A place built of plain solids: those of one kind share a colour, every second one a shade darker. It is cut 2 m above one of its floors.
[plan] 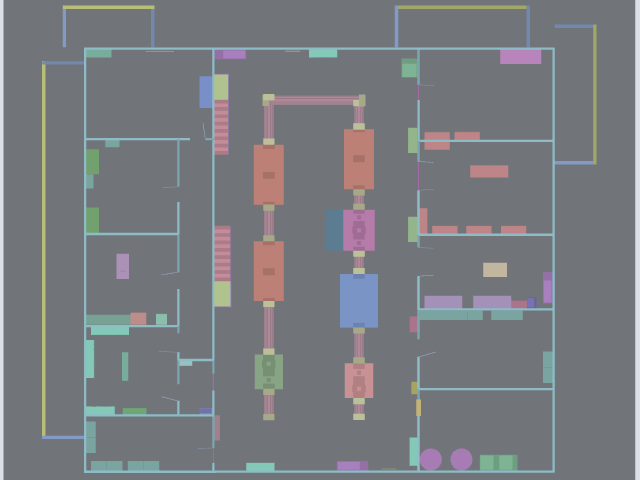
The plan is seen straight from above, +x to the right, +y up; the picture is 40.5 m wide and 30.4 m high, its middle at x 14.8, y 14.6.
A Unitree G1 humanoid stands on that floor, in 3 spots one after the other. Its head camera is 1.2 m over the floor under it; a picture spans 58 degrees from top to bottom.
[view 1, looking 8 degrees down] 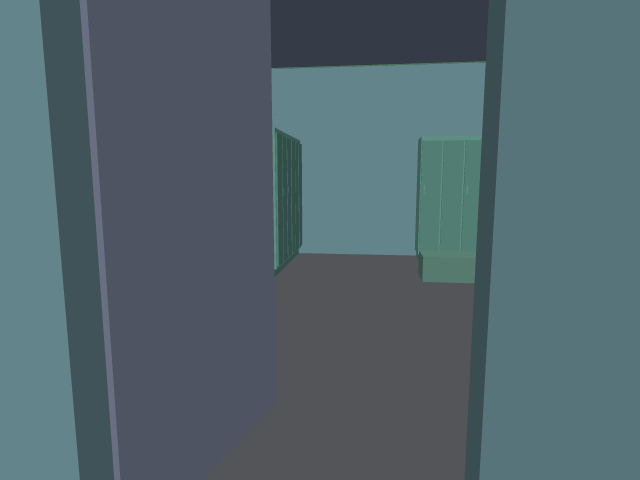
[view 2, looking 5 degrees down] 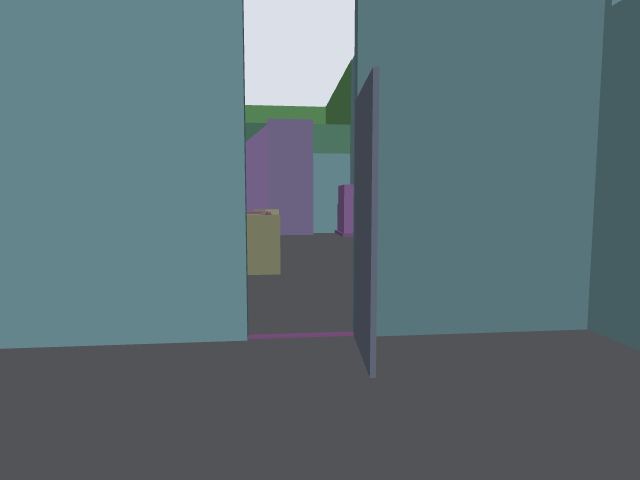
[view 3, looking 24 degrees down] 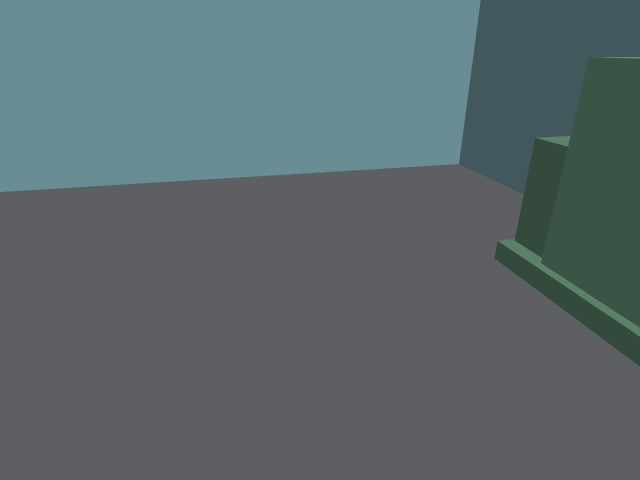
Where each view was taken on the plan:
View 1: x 6.90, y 5.20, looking -173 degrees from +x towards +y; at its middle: wall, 7.02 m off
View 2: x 24.83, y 23.72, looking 174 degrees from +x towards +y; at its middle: ground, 13.77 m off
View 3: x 25.20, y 2.60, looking -13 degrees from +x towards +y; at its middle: ground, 2.95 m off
